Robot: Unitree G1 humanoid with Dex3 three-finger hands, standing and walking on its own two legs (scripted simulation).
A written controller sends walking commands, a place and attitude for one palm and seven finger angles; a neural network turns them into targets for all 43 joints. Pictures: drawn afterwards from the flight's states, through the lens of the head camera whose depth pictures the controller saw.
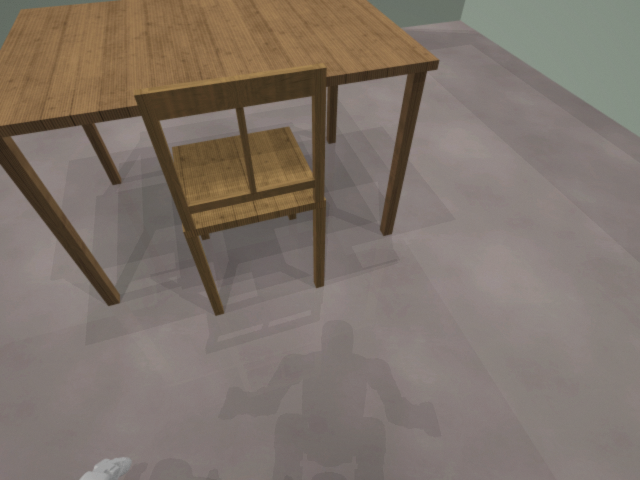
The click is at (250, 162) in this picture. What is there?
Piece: chair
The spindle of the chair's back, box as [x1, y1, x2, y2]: [236, 107, 256, 193]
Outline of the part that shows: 241,107 236,108 236,113 249,188 251,193 256,191 243,108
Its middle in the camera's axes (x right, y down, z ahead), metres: -0.19 -0.21 +0.96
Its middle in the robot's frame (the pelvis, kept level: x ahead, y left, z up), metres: +0.85 +0.23 -0.10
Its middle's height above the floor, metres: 0.67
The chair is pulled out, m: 0.00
